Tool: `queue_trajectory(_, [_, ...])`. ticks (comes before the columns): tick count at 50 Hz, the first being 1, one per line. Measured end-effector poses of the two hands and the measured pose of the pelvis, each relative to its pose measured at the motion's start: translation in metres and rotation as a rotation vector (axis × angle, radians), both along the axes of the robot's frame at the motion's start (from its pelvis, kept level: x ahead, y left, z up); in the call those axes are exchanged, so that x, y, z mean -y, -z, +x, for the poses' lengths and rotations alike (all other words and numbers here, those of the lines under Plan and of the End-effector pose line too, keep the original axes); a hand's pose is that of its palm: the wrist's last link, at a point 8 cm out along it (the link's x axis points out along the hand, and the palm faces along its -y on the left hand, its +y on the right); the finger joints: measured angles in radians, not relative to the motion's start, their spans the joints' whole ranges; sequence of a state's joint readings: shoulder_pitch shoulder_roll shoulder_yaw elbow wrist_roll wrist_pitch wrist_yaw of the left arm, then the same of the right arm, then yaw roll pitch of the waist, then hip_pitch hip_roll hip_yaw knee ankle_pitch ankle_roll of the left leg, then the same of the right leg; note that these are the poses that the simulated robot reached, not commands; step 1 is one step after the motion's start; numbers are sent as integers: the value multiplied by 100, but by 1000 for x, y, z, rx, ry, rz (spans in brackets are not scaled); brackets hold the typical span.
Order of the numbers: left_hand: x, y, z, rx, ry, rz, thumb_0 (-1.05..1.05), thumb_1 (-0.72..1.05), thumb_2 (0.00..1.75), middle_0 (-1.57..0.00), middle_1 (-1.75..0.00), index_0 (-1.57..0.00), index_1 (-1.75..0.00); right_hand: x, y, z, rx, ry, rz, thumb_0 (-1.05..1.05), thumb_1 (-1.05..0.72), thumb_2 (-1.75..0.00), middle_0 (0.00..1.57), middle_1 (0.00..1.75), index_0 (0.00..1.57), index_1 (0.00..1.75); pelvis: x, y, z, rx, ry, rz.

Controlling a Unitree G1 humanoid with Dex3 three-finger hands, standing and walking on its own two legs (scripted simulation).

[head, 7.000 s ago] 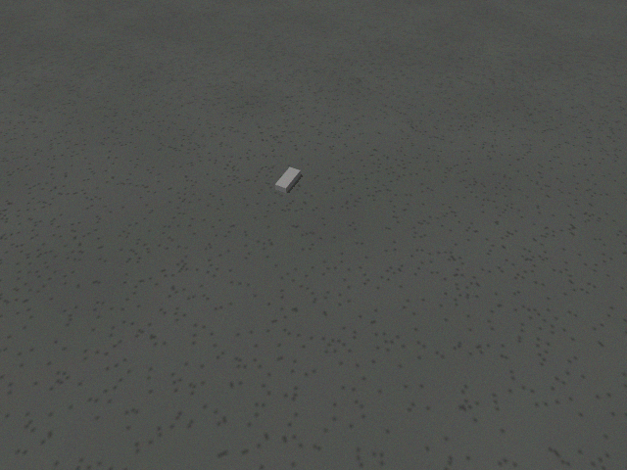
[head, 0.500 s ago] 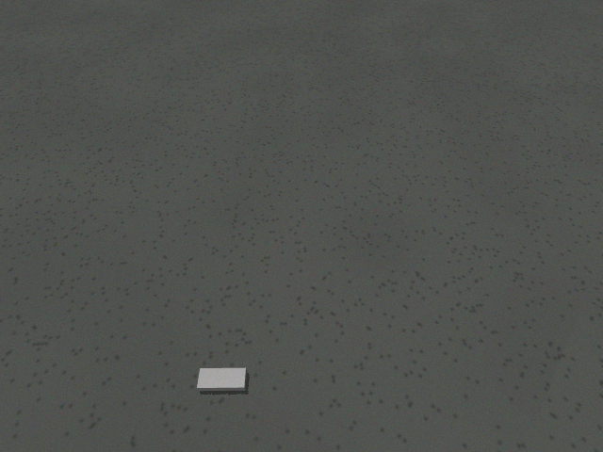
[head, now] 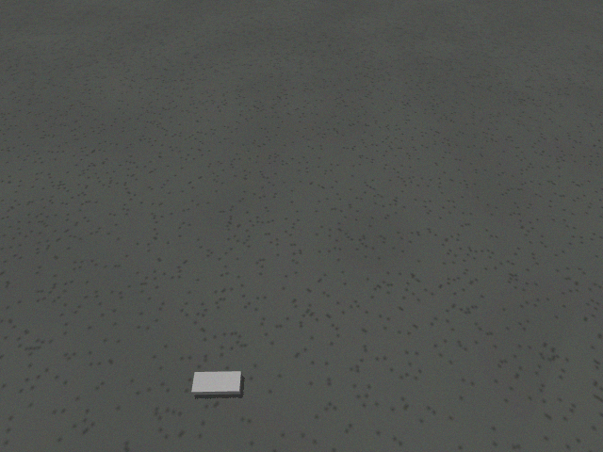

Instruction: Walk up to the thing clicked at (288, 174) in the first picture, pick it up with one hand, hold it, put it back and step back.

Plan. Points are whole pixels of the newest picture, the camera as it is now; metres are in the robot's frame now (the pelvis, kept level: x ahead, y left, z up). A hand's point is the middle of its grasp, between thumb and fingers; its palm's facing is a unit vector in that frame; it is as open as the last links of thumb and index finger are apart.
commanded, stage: stand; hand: left
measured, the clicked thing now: (217, 382) +0.43 +0.28 -0.77
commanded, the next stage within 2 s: none
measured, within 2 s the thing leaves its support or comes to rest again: neither
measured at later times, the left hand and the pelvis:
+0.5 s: hand out of the picture +0.08 +0.25 -0.16, palm faces -0.02 -0.94 -0.34, open 7.4 cm; pelvis +0.00 -0.01 +0.00, yaw +0 degrees
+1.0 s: hand out of the picture +0.07 +0.25 -0.16, palm faces -0.03 -0.94 -0.34, open 7.4 cm; pelvis +0.00 -0.01 +0.00, yaw +0 degrees
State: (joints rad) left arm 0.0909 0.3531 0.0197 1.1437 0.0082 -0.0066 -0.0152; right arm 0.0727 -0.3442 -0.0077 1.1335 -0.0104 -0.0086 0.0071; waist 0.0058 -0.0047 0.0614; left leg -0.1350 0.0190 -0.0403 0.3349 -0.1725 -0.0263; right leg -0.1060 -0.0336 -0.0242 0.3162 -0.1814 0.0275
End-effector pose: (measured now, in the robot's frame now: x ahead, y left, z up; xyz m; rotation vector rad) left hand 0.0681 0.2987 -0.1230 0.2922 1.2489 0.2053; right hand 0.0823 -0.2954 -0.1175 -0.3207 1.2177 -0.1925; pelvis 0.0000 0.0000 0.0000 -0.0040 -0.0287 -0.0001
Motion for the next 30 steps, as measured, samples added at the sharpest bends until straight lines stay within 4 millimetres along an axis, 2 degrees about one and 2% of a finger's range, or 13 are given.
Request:
queue_trajectory(18, [4,-4,6,21,14,9,1,91,89,-20,-30,-20,-30,5,2,-6,-7,6,3,1,-90,-90,20,30,20,30,4,0,0,8,1,0])
queue_trajectory(30, [5,-3,2,16,19,9,1,91,89,-20,-30,-20,-30,8,1,-14,-14,14,0,1,-90,-90,20,30,20,30,6,0,-2,11,3,0])
